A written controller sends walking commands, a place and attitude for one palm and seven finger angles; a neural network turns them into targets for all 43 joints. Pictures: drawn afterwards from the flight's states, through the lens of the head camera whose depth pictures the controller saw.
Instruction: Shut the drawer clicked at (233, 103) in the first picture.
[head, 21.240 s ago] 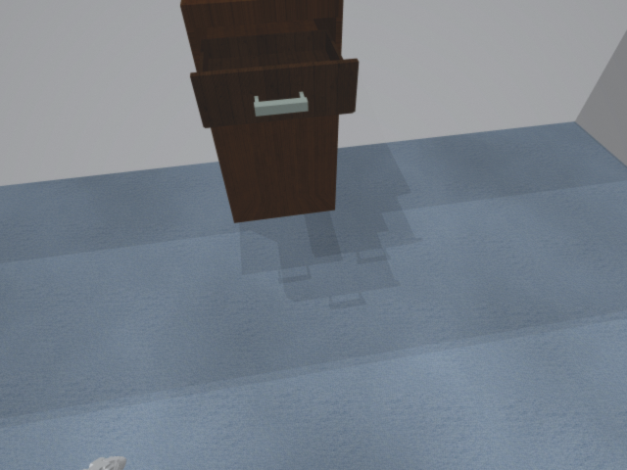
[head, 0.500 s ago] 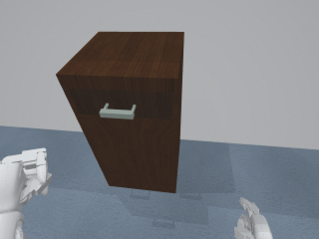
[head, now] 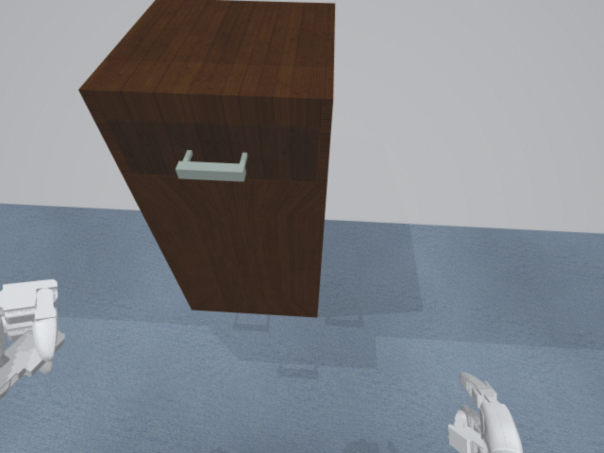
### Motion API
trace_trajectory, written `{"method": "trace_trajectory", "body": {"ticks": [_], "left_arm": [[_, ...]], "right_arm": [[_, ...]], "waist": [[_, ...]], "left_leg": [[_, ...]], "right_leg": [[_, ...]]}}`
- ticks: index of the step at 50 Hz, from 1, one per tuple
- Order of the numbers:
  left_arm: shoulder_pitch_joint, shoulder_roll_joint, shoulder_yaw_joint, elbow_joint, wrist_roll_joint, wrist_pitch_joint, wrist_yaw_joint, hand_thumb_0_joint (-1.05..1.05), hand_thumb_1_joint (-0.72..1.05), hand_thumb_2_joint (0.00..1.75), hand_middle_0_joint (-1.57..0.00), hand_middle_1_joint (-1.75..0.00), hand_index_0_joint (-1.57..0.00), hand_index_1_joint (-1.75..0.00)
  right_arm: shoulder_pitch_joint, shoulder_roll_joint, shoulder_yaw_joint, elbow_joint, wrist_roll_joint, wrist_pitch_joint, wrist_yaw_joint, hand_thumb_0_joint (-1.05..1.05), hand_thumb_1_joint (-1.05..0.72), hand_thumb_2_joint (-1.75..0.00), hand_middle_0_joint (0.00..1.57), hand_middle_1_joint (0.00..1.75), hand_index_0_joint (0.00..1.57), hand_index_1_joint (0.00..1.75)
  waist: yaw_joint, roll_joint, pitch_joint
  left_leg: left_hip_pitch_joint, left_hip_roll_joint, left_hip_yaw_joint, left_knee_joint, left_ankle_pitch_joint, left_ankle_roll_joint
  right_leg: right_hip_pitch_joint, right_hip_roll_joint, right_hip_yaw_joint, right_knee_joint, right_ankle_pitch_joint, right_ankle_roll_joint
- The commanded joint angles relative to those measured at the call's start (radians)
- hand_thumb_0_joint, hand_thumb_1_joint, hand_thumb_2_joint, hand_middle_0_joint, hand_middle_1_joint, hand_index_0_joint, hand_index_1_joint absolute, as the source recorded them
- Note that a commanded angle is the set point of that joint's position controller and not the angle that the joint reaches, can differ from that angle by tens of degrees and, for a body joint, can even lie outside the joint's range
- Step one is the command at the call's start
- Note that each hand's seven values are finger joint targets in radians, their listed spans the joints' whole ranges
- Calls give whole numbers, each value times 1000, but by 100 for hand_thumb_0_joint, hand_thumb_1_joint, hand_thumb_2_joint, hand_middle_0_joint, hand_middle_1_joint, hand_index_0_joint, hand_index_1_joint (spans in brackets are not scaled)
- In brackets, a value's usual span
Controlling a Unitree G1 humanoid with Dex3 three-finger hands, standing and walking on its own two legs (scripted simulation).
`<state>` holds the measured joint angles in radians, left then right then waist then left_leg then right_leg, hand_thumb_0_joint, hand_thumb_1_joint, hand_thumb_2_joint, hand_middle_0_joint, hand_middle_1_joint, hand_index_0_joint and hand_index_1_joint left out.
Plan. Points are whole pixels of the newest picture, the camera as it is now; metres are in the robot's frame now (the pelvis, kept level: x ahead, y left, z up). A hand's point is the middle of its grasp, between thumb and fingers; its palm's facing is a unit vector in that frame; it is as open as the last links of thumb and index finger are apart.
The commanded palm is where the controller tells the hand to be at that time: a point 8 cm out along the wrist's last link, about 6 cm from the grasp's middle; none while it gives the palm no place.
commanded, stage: step back with the hand held close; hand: left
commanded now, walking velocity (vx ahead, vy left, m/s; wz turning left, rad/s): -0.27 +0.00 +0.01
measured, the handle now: (213, 163) +0.63 +0.22 -0.02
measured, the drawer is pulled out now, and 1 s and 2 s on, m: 0.00 0.00 0.00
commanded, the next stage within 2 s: stop stepping back and stand still in 0.62 s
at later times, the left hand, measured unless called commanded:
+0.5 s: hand out of the picture +0.09 +0.26 +0.16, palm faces +0.46 -0.78 -0.42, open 3.3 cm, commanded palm +0.02 +0.30 +0.18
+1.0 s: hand out of the picture +0.03 +0.23 +0.16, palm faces +0.27 -0.83 -0.48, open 3.3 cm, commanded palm -0.04 +0.28 +0.18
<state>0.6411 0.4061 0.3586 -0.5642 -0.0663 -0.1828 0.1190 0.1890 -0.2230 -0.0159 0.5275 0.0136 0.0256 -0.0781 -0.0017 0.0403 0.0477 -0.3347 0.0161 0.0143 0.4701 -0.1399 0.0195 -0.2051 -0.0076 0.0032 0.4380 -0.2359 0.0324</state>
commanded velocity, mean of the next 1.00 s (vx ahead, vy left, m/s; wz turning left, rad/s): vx -0.19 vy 0.01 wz -0.05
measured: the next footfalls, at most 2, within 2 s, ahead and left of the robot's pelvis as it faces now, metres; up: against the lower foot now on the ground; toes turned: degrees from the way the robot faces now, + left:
right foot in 0.72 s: -0.18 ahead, -0.09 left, +0.00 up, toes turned +1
left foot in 0.82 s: -0.02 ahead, +0.08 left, +0.00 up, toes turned +0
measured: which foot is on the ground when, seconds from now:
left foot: down 0.00-0.74, up 0.76-0.80, down 0.82-1.00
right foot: down 0.00-0.46, up 0.48-0.70, down 0.72-1.00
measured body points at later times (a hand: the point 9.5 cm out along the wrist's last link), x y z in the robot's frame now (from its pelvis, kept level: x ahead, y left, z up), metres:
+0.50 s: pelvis -0.09 +0.01 -0.01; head -0.07 +0.02 +0.43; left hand +0.06 +0.30 +0.19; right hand +0.11 -0.22 -0.09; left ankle +0.01 +0.10 -0.74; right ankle -0.02 -0.13 -0.73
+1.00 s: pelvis -0.17 +0.00 +0.00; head -0.16 +0.01 +0.45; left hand +0.01 +0.27 +0.18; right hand -0.04 -0.26 -0.08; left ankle -0.06 +0.08 -0.74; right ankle -0.23 -0.13 -0.74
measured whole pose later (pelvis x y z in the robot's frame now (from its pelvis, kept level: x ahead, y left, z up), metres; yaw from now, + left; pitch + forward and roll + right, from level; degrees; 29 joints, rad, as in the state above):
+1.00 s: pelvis -0.17 +0.00 +0.00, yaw -1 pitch +1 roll -2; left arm 0.68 0.44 0.39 -0.58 -0.06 -0.20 0.13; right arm 0.26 -0.22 0.00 0.59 0.01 -0.08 -0.08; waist -0.07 0.00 -0.02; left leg -0.40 -0.02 0.01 0.43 -0.08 0.04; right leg -0.14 0.02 0.02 0.46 -0.37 -0.01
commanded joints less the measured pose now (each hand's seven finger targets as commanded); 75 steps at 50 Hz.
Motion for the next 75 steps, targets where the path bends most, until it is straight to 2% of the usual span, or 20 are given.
{"method": "trace_trajectory", "body": {"ticks": [1, 11, 17, 22, 24, 25, 27, 32, 36, 38, 41, 45, 49, 53, 57, 63, 67, 69, 71, 75], "left_arm": [[14, 143, 131, -195, 4, -90, 34, 0, 90, 90, -140, -160, -140, -160], [12, 143, 168, -237, 36, -133, 35, 0, 90, 90, -140, -160, -140, -160], [-66, 137, 131, -231, 18, -125, 55, 0, 90, 90, -140, -160, -140, -160], [-134, 145, 129, -231, 31, -134, 54, 0, 90, 90, -140, -160, -140, -160], [-84, 134, 167, -199, 50, -147, 43, 0, 90, 90, -140, -160, -140, -160], [-116, 125, 154, -232, 56, -146, 39, 0, 90, 90, -140, -160, -140, -160], [-79, 120, 147, -248, 45, -145, 39, 0, 90, 90, -140, -160, -140, -160], [-20, 121, 113, -285, 5, -148, 27, 0, 90, 90, -140, -160, -140, -160], [-113, 229, 184, -263, -1, -180, 34, 0, 90, 90, -140, -160, -140, -160], [-65, 183, 151, -194, 1, -136, 33, 0, 90, 90, -140, -160, -140, -160], [18, 166, 154, -200, -7, -93, 29, 0, 90, 90, -140, -160, -140, -160], [72, 168, 163, -243, -10, -95, 30, 0, 90, 90, -140, -160, -140, -160], [104, 157, 160, -246, 1, -86, 37, 0, 90, 90, -140, -160, -140, -160], [48, 138, 138, -190, -6, -85, 49, 0, 90, 90, -140, -160, -140, -160], [-137, 106, 74, -158, 21, -67, 59, 0, 90, 90, -140, -160, -140, -160], [-208, 179, 142, -266, 35, -75, 57, 0, 90, 90, -140, -160, -140, -160], [11, 127, 115, -238, 31, -71, 35, 0, 90, 90, -140, -160, -140, -160], [-8, 139, 123, -259, 19, -72, 35, 0, 90, 90, -140, -160, -140, -160], [-65, 108, 113, -188, 11, -66, 39, 0, 90, 90, -140, -160, -140, -160], [-65, 101, 99, -107, 31, -70, 63, 0, 90, 90, -140, -160, -140, -160]], "right_arm": [[-95, -119, -46, -161, -3, -80, -15, 0, -90, -90, 20, 30, 20, 30], [-83, -131, -51, -160, -8, -152, -18, 0, -90, -90, 20, 30, 20, 30], [-54, -86, -60, -82, -17, -138, 1, 0, -90, -90, 20, 30, 20, 30], [-91, -130, -55, -93, -15, -139, -20, 0, -90, -90, 20, 30, 20, 30], [-107, -128, -57, -101, -27, -159, -19, 0, -90, -90, 20, 30, 20, 30], [-97, -117, -59, -98, -34, -164, -11, 0, -90, -90, 20, 30, 20, 30], [-88, -115, -69, -92, -33, -171, 10, 0, -90, -90, 20, 30, 20, 30], [-73, -94, -45, -63, -44, -179, 37, 0, -90, -90, 20, 30, 20, 30], [-82, -59, -25, -45, -42, -148, 18, 0, -90, -90, 20, 30, 20, 30], [-84, -91, -49, -64, -13, -151, 9, 0, -90, -90, 20, 30, 20, 30], [-96, -99, -26, -97, -1, -134, -6, 0, -90, -90, 20, 30, 20, 30], [-94, -105, -18, -111, -7, -162, -7, 0, -90, -90, 20, 30, 20, 30], [-74, -111, -28, -107, -10, -167, -6, 0, -90, -90, 20, 30, 20, 30], [-45, -114, -47, -54, -17, -158, -7, 0, -90, -90, 20, 30, 20, 30], [-47, -124, -44, -27, -14, -160, -21, 0, -90, -90, 20, 30, 20, 30], [-93, -105, -14, -63, -22, -190, -25, 0, -90, -90, 20, 30, 20, 30], [-74, -75, -17, -78, -27, -168, 12, 0, -90, -90, 20, 30, 20, 30], [-78, -81, -34, -72, -23, -131, 24, 0, -90, -90, 20, 30, 20, 30], [-40, -75, -27, -46, -19, -134, 25, 0, -90, -90, 20, 30, 20, 30], [-57, -81, -11, -31, -12, -169, -6, 0, -90, -90, 20, 30, 20, 30]], "waist": [[-4, 33, -109], [6, 146, -126], [-24, -225, -123], [-13, 65, -65], [-3, 270, -134], [-10, 223, -111], [1, 110, -132], [8, 208, -189], [-8, -123, -179], [-10, -229, -234], [-6, -16, -197], [4, 129, -163], [-8, 100, -110], [-23, -138, -109], [-41, -95, -4], [5, 273, -14], [16, 94, -83], [5, -247, -49], [-38, -191, -15], [-10, -42, -54]], "left_leg": [[-20, 61, -81, -138, -190, 26], [-344, 136, -180, -222, -534, 76], [108, -36, -8, 367, -176, -34], [-74, 137, -195, -153, -151, 52], [-365, 317, -402, -394, -621, 141], [-379, 335, -413, -382, -582, 168], [-227, 299, -304, -274, -392, 161], [10, 205, -176, -235, -243, 39], [169, 31, 33, 217, -116, -58], [130, -3, 16, 272, -59, -36], [205, 57, -35, -3, 257, 11], [96, 122, -212, -247, -262, 24], [-17, 59, -142, -238, -387, -16], [225, -5, -36, 168, -137, -27], [226, 17, -55, 204, -164, -11], [-146, 194, -438, -464, -748, -21], [-218, 47, -114, -181, -454, -38], [-89, -56, -31, 459, -197, -47], [-113, 6, -65, 507, -170, -37], [141, 23, -9, -18, -84, 8]], "right_leg": [[13, 10, -2, -42, 22, -11], [189, 82, 19, 174, -30, -13], [-377, -220, 295, -198, -133, -156], [-152, 49, 50, 108, 19, -9], [99, 111, 34, 512, -117, 4], [56, 109, 59, 622, -141, -2], [-48, 92, 55, 572, -214, -13], [-30, 72, -30, 37, -242, -55], [-255, -241, 206, -206, 244, -140], [-157, -196, 156, -77, 429, -105], [-84, -52, 32, 26, 308, -26], [-20, 36, -22, -2, -148, -34], [36, 44, -41, -79, -244, -66], [-296, -127, 128, -238, -375, -141], [-399, -125, 100, -153, -385, -137], [-14, 117, -52, 364, -304, -56], [173, 38, 10, -33, -277, -92], [-217, -291, 479, -355, -493, -214], [-238, -273, 326, -279, -345, -227], [-130, -127, 129, -92, -42, -110]]}}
